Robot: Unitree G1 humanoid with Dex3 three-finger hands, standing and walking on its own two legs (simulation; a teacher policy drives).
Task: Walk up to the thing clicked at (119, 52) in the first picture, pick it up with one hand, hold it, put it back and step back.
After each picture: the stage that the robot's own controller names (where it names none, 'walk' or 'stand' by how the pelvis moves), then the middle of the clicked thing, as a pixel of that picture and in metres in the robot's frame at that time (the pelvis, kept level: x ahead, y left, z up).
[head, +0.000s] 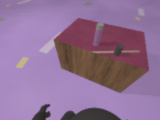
stand; (118, 50) +0.72 -0.28 -0.06
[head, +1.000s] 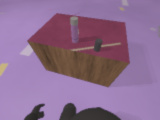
walk; (97, 45) +0.67 -0.03 -0.02
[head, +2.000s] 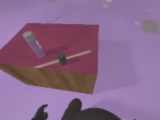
walk; (62, 58) +0.46 +0.28 -0.04
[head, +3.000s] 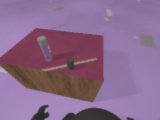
stand; (70, 63) +0.48 +0.19 -0.06
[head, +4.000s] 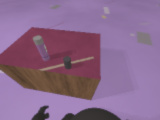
stand; (67, 63) +0.48 +0.21 -0.06
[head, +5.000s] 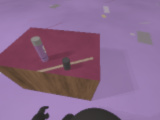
stand; (66, 64) +0.46 +0.22 -0.06
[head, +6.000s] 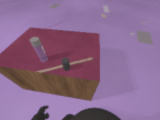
stand; (66, 64) +0.46 +0.22 -0.06
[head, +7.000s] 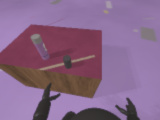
rise first; (67, 62) +0.46 +0.22 -0.06
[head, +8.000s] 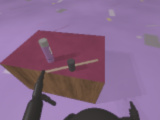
go down; (71, 65) +0.47 +0.20 -0.06
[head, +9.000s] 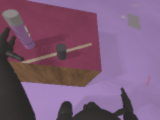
go down; (61, 52) +0.47 +0.18 +0.00
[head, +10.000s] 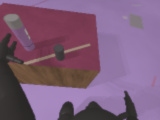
approach; (59, 53) +0.47 +0.20 +0.01
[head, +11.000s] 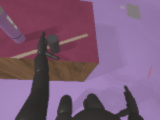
close in; (54, 44) +0.50 +0.20 +0.04
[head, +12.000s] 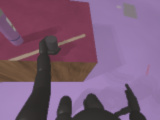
lift; (52, 45) +0.49 +0.20 +0.04
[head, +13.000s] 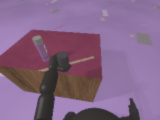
lift; (63, 62) +0.33 +0.17 +0.15
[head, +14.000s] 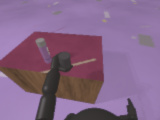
hold; (65, 62) +0.33 +0.17 +0.15
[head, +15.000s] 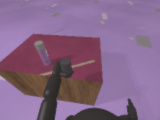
hold; (66, 68) +0.32 +0.16 +0.12
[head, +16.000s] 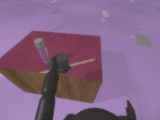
hold; (63, 63) +0.33 +0.18 +0.14
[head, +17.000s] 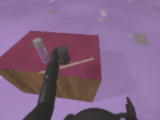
crouch; (63, 55) +0.39 +0.19 +0.15
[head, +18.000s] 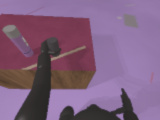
lower; (54, 47) +0.49 +0.20 +0.08
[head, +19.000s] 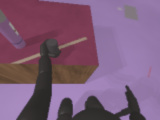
lower; (53, 48) +0.48 +0.20 +0.04
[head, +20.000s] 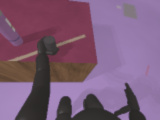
lower; (51, 46) +0.49 +0.21 +0.04
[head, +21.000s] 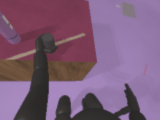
lower; (49, 44) +0.50 +0.21 +0.04
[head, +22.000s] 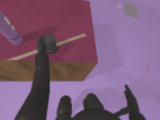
lower; (51, 44) +0.50 +0.21 +0.04
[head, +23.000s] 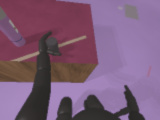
open; (53, 47) +0.49 +0.20 +0.03
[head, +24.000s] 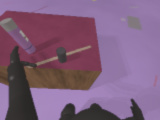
sink last; (61, 55) +0.47 +0.20 +0.00
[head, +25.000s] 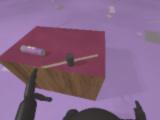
stand; (70, 60) +0.48 +0.21 -0.01
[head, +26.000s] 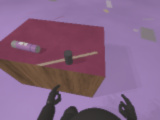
stand; (68, 57) +0.47 +0.20 +0.00
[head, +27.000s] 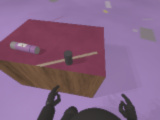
stand; (68, 58) +0.47 +0.19 +0.01
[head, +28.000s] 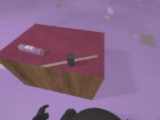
stand; (70, 60) +0.49 +0.19 -0.03
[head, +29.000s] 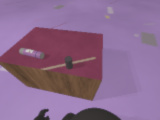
stand; (69, 63) +0.48 +0.21 -0.06
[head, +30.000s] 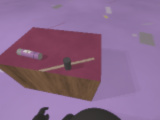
stand; (67, 64) +0.47 +0.21 -0.06
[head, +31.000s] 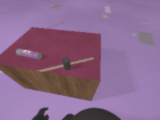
stand; (66, 64) +0.46 +0.22 -0.06
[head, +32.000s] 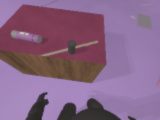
walk; (71, 47) +0.55 +0.17 -0.05
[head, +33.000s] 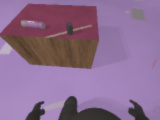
walk; (69, 29) +0.80 +0.28 -0.03
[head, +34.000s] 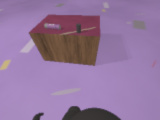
stand; (78, 28) +1.11 +0.26 -0.04
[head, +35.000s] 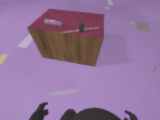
stand; (81, 27) +1.05 +0.18 -0.05
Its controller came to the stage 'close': yes
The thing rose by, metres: 0.21
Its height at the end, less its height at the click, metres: +0.00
